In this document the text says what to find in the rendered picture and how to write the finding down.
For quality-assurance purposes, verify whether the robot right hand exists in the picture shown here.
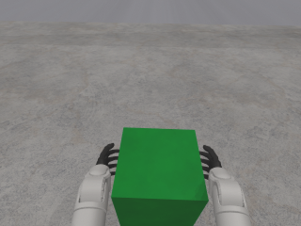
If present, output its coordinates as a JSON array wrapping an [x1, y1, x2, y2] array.
[[199, 145, 222, 180]]

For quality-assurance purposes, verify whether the robot left hand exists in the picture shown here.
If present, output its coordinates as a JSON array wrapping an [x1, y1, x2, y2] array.
[[96, 143, 119, 176]]

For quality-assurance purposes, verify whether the carton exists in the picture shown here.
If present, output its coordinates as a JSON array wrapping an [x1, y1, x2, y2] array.
[[111, 127, 209, 226]]

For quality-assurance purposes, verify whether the robot left forearm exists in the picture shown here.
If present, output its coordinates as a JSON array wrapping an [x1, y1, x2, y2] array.
[[71, 164, 111, 226]]

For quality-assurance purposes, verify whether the robot right forearm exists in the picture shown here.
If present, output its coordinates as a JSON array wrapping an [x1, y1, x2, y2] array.
[[208, 167, 252, 226]]

